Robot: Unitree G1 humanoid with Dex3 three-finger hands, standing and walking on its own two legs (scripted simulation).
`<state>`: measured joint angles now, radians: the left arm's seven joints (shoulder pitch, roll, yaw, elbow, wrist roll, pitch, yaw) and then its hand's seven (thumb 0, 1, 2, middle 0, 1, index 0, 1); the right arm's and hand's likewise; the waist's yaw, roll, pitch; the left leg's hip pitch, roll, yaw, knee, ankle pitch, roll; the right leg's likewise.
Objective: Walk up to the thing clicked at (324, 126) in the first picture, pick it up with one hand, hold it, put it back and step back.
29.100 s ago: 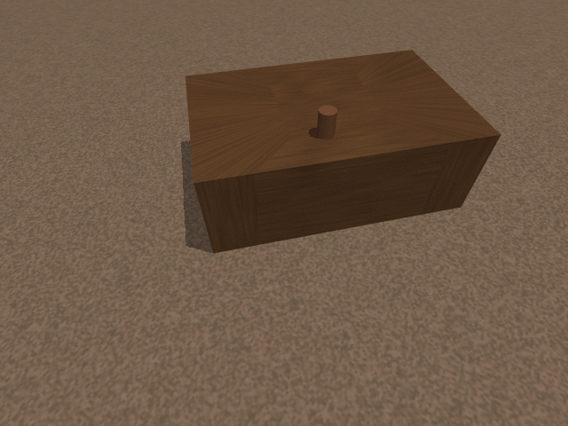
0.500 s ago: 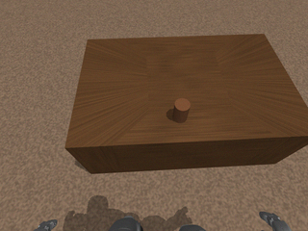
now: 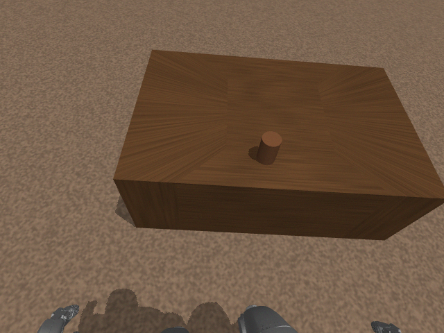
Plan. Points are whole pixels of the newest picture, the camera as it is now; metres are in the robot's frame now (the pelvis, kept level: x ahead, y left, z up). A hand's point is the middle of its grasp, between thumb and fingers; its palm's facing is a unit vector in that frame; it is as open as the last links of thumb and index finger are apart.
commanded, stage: step back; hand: right
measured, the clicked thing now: (268, 148) +0.71 -0.18 -0.29
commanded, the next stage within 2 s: none
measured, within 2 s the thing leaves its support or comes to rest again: neither
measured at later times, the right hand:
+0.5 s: hand out of the picture -0.08 -0.31 -0.16, palm faces -0.01 +0.92 -0.39, open 7.4 cm
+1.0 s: hand out of the picture -0.17 -0.34 -0.15, palm faces -0.02 +0.91 -0.42, open 7.4 cm
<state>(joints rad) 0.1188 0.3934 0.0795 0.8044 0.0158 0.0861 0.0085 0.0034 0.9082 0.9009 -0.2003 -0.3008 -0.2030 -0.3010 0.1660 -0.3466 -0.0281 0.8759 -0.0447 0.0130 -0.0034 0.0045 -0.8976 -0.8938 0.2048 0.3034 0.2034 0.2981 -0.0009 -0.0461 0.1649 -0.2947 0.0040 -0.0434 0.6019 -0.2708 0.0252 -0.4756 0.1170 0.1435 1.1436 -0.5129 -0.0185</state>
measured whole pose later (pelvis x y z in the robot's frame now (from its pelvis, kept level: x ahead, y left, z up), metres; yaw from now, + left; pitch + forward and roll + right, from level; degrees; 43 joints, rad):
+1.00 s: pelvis -0.32 -0.06 -0.02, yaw -3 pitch -3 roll -2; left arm 0.16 0.38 0.07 0.88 0.03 0.05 0.01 0.00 0.91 0.90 -0.20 -0.30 -0.20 -0.30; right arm 0.05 -0.42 -0.04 0.81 -0.03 0.04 -0.01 0.00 -0.90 -0.89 0.20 0.30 0.20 0.30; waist 0.02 0.04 0.19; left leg -0.46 0.10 -0.01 0.69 -0.19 -0.01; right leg -0.21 0.05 0.02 0.66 -0.41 0.00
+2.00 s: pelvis -0.39 -0.05 +0.00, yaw +3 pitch -2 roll +0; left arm 0.18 0.39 0.04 1.02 0.02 0.00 -0.01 0.01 0.91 0.90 -0.20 -0.30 -0.20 -0.30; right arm 0.16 -0.34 -0.03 1.04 -0.04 -0.01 0.02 0.00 -0.90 -0.89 0.20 0.30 0.20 0.30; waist 0.03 -0.01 0.06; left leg -0.28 0.03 0.01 0.61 -0.29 -0.01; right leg -0.22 -0.04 0.00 0.59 -0.33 0.01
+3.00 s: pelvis -0.40 -0.06 +0.02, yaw +2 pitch -3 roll +0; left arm 0.13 0.36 0.00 1.14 0.02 -0.01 -0.01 0.00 0.91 0.90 -0.20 -0.30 -0.20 -0.30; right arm 0.12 -0.35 -0.01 1.16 -0.02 -0.01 0.02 0.00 -0.90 -0.89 0.20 0.30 0.20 0.30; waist -0.01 0.01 0.05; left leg -0.16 0.04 0.02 0.35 -0.14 -0.02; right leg -0.11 -0.03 0.00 0.34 -0.19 0.03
